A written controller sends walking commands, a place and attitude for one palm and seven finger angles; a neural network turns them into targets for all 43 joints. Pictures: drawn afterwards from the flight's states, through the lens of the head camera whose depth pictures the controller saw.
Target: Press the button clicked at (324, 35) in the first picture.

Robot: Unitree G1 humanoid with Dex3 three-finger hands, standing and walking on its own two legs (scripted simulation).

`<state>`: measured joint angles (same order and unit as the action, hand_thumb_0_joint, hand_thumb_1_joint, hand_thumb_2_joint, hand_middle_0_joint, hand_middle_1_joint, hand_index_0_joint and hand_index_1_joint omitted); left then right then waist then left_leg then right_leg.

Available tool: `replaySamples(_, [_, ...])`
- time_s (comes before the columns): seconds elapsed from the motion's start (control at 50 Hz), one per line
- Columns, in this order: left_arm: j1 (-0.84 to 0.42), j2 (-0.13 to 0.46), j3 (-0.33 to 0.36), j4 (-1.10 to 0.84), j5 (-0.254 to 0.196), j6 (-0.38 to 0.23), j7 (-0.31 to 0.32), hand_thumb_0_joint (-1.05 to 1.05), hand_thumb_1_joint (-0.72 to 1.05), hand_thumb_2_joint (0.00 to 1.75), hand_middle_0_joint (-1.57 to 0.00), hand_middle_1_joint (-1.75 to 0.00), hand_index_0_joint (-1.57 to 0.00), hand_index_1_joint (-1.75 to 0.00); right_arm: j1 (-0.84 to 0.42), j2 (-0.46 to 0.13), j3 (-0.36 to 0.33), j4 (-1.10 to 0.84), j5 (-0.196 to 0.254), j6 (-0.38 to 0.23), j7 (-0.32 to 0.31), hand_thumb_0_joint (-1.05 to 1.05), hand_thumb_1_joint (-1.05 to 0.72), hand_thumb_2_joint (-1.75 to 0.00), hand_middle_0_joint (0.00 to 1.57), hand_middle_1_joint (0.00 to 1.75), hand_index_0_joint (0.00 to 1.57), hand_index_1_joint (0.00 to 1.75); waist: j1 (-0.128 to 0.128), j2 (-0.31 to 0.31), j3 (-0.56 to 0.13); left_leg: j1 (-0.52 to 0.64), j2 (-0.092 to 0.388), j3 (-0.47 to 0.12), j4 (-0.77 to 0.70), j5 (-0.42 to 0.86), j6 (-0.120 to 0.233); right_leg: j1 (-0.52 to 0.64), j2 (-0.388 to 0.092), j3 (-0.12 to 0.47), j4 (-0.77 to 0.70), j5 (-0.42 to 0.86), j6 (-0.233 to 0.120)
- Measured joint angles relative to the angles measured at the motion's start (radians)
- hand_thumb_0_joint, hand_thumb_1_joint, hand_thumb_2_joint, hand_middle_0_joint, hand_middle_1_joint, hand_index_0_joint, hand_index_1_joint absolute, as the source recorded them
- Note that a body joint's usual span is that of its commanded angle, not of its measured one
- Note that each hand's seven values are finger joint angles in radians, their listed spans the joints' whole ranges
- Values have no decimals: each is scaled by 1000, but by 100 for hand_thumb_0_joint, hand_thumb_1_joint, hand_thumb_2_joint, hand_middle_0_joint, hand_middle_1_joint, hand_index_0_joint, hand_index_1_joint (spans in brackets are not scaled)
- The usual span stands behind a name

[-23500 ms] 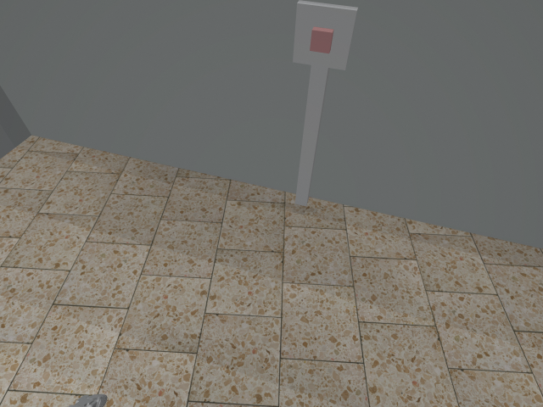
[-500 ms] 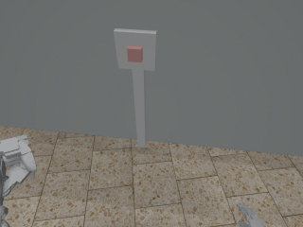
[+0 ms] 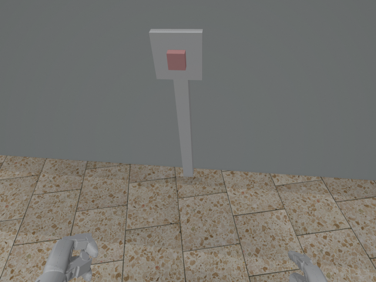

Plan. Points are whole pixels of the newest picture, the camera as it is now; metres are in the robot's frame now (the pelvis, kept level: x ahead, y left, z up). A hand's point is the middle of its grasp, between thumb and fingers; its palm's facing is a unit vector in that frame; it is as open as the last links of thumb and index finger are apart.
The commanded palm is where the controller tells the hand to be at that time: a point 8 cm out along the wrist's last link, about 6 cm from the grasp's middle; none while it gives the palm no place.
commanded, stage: let the arm hang, fingers relaxed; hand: left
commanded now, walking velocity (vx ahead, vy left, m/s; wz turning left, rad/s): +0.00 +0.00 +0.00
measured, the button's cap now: (176, 59) +0.81 +0.09 +0.07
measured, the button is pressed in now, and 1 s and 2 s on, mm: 0 0 0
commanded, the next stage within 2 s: stand and wait in 0.94 s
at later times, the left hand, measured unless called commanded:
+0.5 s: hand out of the picture -0.09 +0.18 -0.15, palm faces +0.05 -0.97 -0.23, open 6.3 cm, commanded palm none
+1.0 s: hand out of the picture -0.02 +0.14 -0.17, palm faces +0.06 -0.98 -0.17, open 7.3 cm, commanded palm none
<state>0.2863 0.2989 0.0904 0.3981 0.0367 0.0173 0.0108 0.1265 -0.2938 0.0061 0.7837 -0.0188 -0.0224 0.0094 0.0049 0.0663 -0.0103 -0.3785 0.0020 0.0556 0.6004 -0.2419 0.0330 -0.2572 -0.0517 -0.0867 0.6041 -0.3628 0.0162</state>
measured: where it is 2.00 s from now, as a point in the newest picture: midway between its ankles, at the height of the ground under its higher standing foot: outside the picture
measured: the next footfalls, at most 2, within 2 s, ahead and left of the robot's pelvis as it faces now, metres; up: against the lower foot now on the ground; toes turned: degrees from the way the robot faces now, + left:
none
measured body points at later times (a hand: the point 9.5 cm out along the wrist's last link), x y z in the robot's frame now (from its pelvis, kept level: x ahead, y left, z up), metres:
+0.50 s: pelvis -0.01 +0.00 +0.01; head +0.00 -0.01 +0.46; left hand -0.09 +0.23 -0.14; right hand -0.05 -0.21 -0.16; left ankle +0.05 +0.10 -0.73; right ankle -0.03 -0.12 -0.73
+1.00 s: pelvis +0.00 -0.02 +0.01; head +0.01 -0.02 +0.46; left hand -0.02 +0.19 -0.15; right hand -0.03 -0.22 -0.15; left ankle +0.05 +0.10 -0.73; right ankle -0.03 -0.12 -0.73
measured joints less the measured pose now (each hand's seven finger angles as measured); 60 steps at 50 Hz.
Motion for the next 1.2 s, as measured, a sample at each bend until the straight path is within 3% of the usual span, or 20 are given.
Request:
replaySamples(0.1, [-5,-91,-84,389,-6,46,-7,1,91,90,-109,-128,-108,-128,53,36,2,89,-9,38,-6,1,-91,-90,20,30,20,30,-29,-68,45,33,-2,-3,-21,15,-4,31,0,-3,-13,9,-6])
replaySamples(0.14, [5,-107,-60,484,-18,43,27,1,91,89,-102,-123,-101,-123,89,56,4,135,-9,46,-11,1,-91,-90,20,30,20,30,-24,-87,58,43,3,-12,-36,25,-6,48,7,-12,-41,24,-7])
replaySamples(0.2, [24,-86,-48,576,-20,30,19,1,91,89,-91,-113,-90,-114,142,83,3,205,-9,59,-19,1,-91,-90,20,30,19,30,-6,-94,70,54,7,-26,-67,46,-9,72,16,-26,-90,51,-12])
replaySamples(0.34, [93,-89,-66,719,-20,16,7,1,91,89,-67,-84,-66,-85,203,124,-6,301,-1,66,-29,1,-91,-90,20,30,19,30,3,-58,74,84,1,-23,-138,87,-6,96,14,-25,-152,90,-13])
replaySamples(0.58, [96,-167,-73,771,-22,-1,19,0,91,90,-30,-41,-29,-41,203,183,-10,342,0,53,-34,0,-91,-90,20,30,20,30,-9,-34,46,98,3,-6,-136,82,-10,92,12,-8,-124,75,-14])
replaySamples(0.78, [25,-216,-71,736,-20,-18,22,0,91,90,-21,-31,-21,-31,192,198,-13,346,-2,40,-41,1,-91,-90,20,30,20,30,-13,-51,34,107,8,-7,-137,77,-18,97,17,-8,-120,67,-20])
replaySamples(1.2, [16,-173,-60,751,-25,-16,23,0,91,90,-20,-30,-19,-30,161,171,-15,349,1,38,-46,0,-91,-90,20,30,19,30,-11,-53,72,128,23,-20,-144,63,-36,134,35,-19,-155,64,-34])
